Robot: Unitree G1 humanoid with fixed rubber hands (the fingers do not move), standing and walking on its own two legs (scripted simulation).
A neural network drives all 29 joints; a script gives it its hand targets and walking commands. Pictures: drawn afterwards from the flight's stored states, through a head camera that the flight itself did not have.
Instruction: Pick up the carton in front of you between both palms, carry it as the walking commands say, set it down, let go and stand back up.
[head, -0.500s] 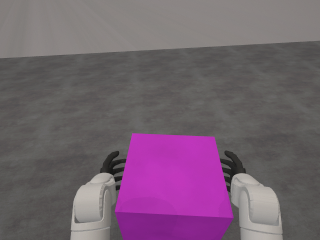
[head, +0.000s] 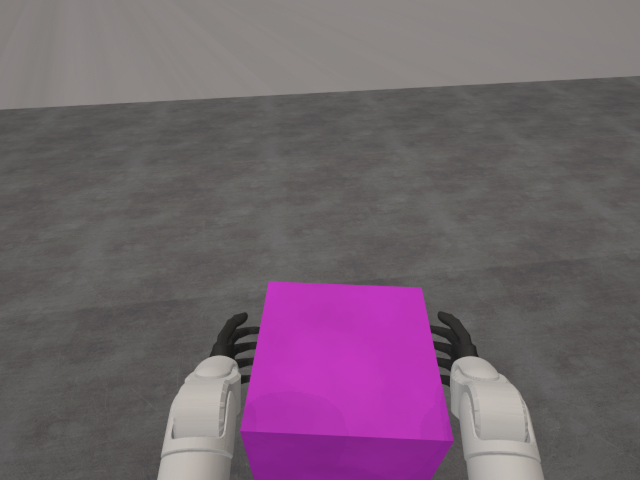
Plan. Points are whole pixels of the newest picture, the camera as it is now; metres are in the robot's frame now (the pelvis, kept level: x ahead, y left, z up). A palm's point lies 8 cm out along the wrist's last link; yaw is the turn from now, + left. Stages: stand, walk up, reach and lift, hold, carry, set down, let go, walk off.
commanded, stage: carry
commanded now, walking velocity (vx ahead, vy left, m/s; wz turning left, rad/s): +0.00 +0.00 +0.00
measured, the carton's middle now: (340, 398) +0.27 +0.00 -0.03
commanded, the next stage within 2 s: hold in 0.40 s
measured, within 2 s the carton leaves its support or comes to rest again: neither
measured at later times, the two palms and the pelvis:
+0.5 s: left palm (220, 374) +0.27 +0.15 +0.04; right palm (460, 372) +0.27 -0.15 +0.04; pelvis -0.01 +0.00 +0.01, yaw +2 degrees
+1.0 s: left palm (215, 381) +0.25 +0.15 +0.05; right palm (462, 369) +0.27 -0.15 +0.06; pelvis -0.03 -0.01 +0.00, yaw +3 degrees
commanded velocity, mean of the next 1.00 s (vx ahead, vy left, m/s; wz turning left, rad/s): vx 0.00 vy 0.00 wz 0.00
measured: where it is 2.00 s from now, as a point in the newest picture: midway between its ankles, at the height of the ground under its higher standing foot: outside the picture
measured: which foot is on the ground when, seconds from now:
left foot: down 0.00-1.00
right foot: down 0.00-1.00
